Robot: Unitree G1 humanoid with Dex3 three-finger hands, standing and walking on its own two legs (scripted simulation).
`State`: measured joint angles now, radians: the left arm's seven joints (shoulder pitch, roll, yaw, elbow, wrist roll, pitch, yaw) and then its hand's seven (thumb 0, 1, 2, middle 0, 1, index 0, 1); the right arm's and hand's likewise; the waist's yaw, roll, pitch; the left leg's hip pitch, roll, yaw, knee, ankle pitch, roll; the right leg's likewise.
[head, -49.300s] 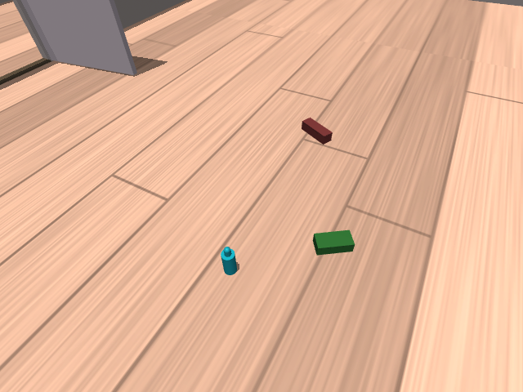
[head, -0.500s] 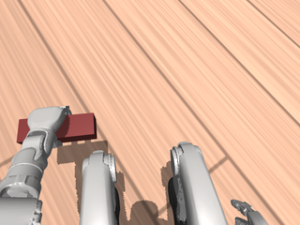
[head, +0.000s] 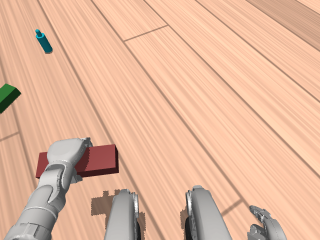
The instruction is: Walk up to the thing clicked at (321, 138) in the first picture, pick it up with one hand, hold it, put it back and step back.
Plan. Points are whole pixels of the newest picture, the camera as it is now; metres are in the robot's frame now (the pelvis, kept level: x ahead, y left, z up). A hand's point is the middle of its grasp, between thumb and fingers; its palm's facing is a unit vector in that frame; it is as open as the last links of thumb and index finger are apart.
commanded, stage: lift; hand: left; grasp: from above
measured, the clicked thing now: (80, 163) +0.35 +0.23 -0.11
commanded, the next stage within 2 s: hold in 0.72 s
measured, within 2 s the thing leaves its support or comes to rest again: neither
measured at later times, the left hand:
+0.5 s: hand (62, 144) +0.35 +0.22 +0.05, palm faces -0.46 -0.08 -0.89, open 10.0 cm
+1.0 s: hand (50, 128) +0.36 +0.22 +0.11, palm faces -0.45 -0.06 -0.89, open 10.0 cm
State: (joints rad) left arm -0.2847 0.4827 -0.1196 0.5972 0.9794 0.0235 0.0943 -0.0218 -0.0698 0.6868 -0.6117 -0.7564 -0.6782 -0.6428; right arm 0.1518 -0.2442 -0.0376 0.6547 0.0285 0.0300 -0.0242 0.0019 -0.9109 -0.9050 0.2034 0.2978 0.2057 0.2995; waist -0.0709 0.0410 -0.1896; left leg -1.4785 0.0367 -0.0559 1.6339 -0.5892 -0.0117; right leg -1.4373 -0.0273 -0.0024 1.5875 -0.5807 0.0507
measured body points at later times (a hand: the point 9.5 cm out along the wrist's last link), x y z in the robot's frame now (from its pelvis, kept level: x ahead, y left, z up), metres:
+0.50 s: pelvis +0.04 +0.00 +0.13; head +0.09 +0.00 +0.58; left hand +0.36 +0.22 +0.10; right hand +0.13 -0.27 +0.01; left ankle +0.08 +0.12 -0.53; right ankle +0.08 -0.15 -0.53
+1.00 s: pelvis +0.06 +0.00 +0.18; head +0.09 -0.01 +0.63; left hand +0.38 +0.22 +0.16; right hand +0.17 -0.26 +0.06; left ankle +0.08 +0.12 -0.53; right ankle +0.08 -0.15 -0.53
